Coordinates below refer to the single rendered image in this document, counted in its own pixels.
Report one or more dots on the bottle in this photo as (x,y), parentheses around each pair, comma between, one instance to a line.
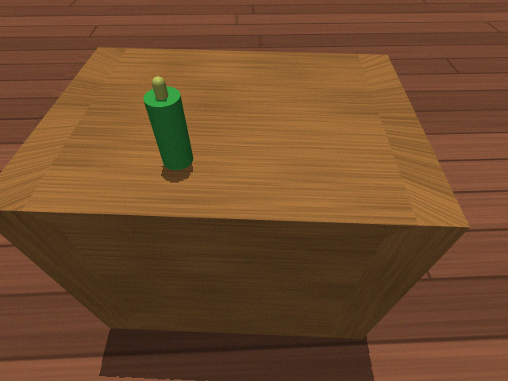
(165,111)

